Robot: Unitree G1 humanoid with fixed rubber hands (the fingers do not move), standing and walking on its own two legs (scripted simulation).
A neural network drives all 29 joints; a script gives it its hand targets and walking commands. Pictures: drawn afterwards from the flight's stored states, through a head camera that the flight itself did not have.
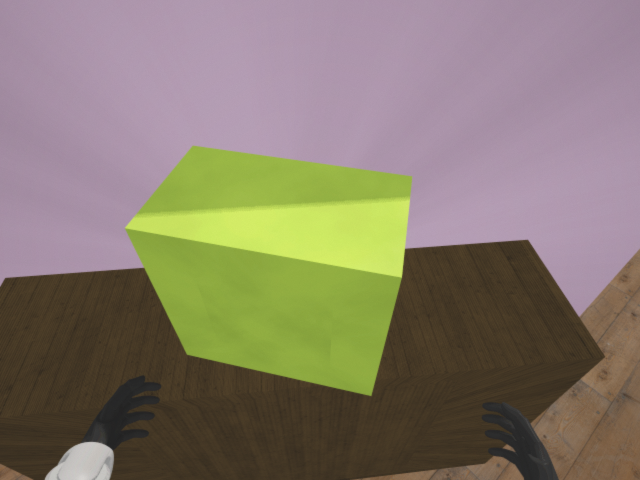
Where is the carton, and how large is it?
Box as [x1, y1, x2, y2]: [125, 146, 411, 395]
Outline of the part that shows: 192,146 125,227 186,353 199,357 370,395 401,278 411,176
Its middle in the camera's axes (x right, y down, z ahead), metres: -0.05 +0.05 +0.58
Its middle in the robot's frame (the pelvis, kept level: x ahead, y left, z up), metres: +0.40 +0.06 +0.02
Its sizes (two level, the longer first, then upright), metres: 0.309 0.173 0.294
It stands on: a pedestal, 0.64 m high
